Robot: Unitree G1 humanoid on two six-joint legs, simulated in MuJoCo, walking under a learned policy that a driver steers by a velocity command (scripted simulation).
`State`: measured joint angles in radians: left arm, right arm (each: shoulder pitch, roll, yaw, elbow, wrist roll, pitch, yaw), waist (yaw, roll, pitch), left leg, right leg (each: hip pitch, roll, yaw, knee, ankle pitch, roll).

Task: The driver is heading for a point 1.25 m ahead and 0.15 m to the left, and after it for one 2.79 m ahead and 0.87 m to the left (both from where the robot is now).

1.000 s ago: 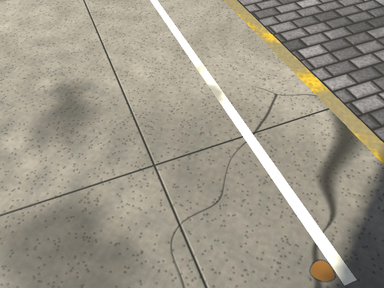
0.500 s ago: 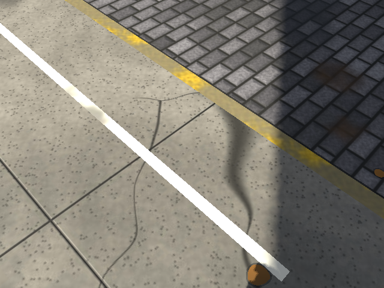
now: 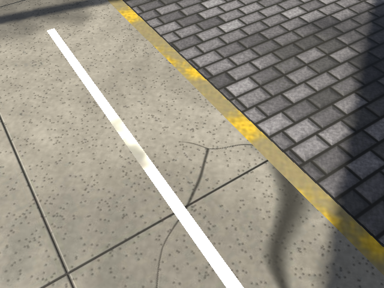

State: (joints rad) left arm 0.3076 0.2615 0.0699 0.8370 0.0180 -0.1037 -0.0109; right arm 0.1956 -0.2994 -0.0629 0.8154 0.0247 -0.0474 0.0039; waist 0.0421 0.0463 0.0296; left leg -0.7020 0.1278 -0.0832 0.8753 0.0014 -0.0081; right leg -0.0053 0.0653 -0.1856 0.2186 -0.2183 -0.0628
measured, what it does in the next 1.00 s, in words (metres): walks ahead: left foot, then right foot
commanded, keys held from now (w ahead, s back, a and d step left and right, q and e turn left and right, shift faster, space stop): w+q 0.38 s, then w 0.12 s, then w+e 0.50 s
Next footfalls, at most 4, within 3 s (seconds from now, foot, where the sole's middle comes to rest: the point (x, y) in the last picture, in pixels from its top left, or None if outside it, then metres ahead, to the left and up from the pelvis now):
0.22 left None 0.29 0.14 -0.78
0.72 right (209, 253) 0.63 0.00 -0.78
1.22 left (155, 192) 0.88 0.23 -0.78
1.70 right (221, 148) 1.12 -0.05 -0.78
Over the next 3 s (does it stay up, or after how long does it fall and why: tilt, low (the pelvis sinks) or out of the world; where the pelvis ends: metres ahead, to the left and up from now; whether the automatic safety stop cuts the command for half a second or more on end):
stays up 1.21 0.08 -0.01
